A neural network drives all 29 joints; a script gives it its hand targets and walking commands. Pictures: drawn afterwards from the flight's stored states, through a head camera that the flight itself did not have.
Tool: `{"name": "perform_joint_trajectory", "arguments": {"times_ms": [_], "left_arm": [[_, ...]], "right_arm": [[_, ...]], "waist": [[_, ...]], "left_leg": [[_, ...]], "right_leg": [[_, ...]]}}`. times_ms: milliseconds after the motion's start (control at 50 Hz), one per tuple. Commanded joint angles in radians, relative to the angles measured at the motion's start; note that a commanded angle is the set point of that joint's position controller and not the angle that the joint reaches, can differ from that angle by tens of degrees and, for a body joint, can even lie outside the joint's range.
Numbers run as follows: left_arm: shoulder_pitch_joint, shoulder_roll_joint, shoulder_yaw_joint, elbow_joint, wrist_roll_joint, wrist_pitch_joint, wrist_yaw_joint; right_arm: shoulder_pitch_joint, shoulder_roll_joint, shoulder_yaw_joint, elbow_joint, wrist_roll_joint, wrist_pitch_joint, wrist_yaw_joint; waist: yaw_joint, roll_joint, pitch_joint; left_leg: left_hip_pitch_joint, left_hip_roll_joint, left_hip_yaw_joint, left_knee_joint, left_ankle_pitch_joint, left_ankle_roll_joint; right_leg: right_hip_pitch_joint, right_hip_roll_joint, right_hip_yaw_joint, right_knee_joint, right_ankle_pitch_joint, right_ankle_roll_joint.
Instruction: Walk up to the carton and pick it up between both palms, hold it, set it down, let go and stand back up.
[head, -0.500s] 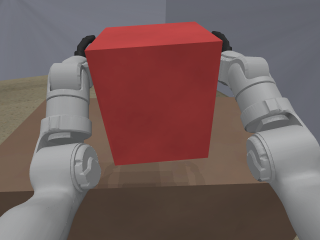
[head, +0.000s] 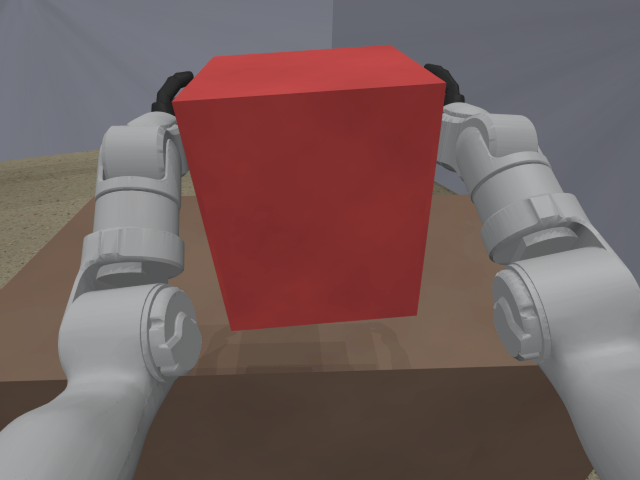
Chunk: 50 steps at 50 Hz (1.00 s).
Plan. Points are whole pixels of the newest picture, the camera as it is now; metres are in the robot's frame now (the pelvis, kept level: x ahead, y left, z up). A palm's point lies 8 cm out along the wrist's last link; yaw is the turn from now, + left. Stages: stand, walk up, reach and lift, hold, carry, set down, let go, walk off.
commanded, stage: hold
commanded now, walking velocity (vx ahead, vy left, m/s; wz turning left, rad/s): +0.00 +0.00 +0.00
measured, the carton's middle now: (313, 183) +0.37 +0.00 +0.29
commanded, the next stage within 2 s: none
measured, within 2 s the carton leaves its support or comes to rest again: neither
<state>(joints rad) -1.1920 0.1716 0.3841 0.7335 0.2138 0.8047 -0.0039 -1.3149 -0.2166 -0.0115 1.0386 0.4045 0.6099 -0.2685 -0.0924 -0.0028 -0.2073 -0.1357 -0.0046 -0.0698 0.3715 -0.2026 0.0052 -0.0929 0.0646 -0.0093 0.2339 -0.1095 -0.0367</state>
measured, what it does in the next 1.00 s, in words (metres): stands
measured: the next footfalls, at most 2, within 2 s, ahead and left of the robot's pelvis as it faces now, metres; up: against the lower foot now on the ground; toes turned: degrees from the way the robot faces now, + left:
none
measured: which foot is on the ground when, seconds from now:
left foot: down 0.00-1.00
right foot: down 0.00-1.00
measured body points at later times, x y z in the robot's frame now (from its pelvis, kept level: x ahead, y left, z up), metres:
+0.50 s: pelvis +0.00 +0.00 +0.00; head -0.09 +0.02 +0.44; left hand +0.40 +0.15 +0.34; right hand +0.39 -0.15 +0.35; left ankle +0.00 +0.11 -0.75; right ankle +0.01 -0.10 -0.75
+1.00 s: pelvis +0.01 +0.00 +0.00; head -0.08 +0.02 +0.44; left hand +0.40 +0.15 +0.34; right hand +0.39 -0.15 +0.35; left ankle +0.00 +0.11 -0.75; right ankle +0.01 -0.10 -0.75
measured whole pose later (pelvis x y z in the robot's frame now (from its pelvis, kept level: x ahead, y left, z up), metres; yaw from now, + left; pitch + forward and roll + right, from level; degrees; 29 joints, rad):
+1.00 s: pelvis +0.01 +0.00 +0.00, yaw +0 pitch -2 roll -2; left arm -1.11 0.14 0.38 0.57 0.22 0.87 0.00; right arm -1.24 -0.23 0.04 0.91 0.46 0.66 -0.29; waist -0.09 0.00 -0.21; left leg -0.13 0.00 -0.07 0.38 -0.22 0.01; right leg -0.09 0.07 0.01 0.25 -0.13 -0.03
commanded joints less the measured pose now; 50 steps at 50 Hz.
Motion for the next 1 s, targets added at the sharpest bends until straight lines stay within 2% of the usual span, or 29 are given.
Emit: {"name": "perform_joint_trajectory", "arguments": {"times_ms": [0, 160, 180, 220, 320, 520, 740, 980], "left_arm": [[-0.702, -0.558, -0.227, -0.073, -0.159, -0.055, -0.129], [-0.697, -0.554, -0.229, -0.073, -0.159, -0.056, -0.133], [-0.661, -0.553, -0.238, -0.128, -0.142, -0.059, -0.130], [-0.664, -0.555, -0.244, -0.153, -0.143, -0.047, -0.128], [-0.671, -0.563, -0.255, -0.166, -0.150, -0.033, -0.129], [-0.663, -0.573, -0.263, -0.186, -0.155, -0.025, -0.125], [-0.633, -0.575, -0.285, -0.244, -0.156, -0.005, -0.134], [-0.647, -0.584, -0.292, -0.249, -0.159, 0.002, -0.133]], "right_arm": [[-0.704, 0.626, 0.085, -0.248, 0.143, -0.006, 0.110], [-0.704, 0.625, 0.088, -0.263, 0.148, -0.005, 0.101], [-0.651, 0.611, 0.114, -0.272, 0.176, 0.004, 0.101], [-0.657, 0.610, 0.129, -0.291, 0.197, 0.014, 0.100], [-0.668, 0.616, 0.134, -0.315, 0.194, 0.023, 0.103], [-0.653, 0.625, 0.143, -0.324, 0.194, 0.034, 0.103], [-0.627, 0.621, 0.170, -0.378, 0.218, 0.044, 0.094], [-0.632, 0.624, 0.167, -0.376, 0.211, 0.054, 0.100]], "waist": [[-0.005, 0.038, -0.214], [-0.011, 0.041, -0.220], [0.001, 0.051, -0.224], [0.001, 0.057, -0.228], [0.004, 0.043, -0.214], [0.005, 0.040, -0.227], [-0.001, 0.048, -0.242], [0.001, 0.049, -0.226]], "left_leg": [[-0.038, -0.013, 0.000, -0.050, 0.154, -0.044], [-0.035, -0.017, 0.000, -0.045, 0.163, -0.045], [-0.039, -0.017, 0.001, -0.045, 0.176, -0.049], [-0.046, -0.016, 0.000, -0.044, 0.184, -0.052], [-0.060, -0.012, 0.002, -0.055, 0.130, -0.048], [-0.058, -0.012, 0.000, -0.047, 0.145, -0.049], [-0.023, -0.016, 0.003, -0.029, 0.221, -0.060], [-0.032, -0.011, 0.001, -0.036, 0.187, -0.059]], "right_leg": [[0.161, -0.016, 0.042, 0.004, 0.141, 0.045], [0.171, -0.020, 0.041, 0.007, 0.166, 0.048], [0.168, -0.014, 0.055, 0.015, 0.179, 0.053], [0.177, -0.008, 0.052, 0.020, 0.186, 0.057], [0.155, -0.006, 0.052, 0.016, 0.130, 0.058], [0.162, -0.005, 0.058, 0.023, 0.158, 0.059], [0.183, 0.000, 0.056, 0.034, 0.244, 0.062], [0.167, 0.001, 0.056, 0.032, 0.202, 0.059]]}}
